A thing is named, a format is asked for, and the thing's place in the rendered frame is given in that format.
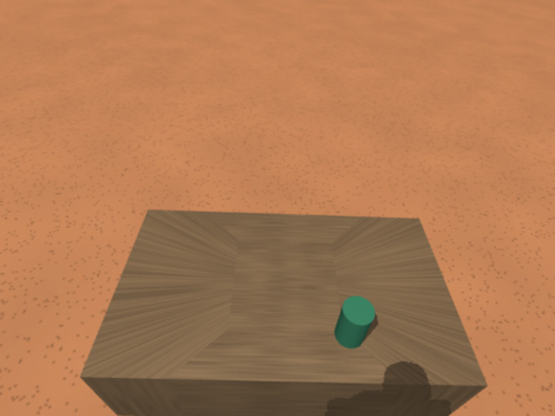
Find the can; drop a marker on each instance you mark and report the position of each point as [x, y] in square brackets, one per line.
[353, 324]

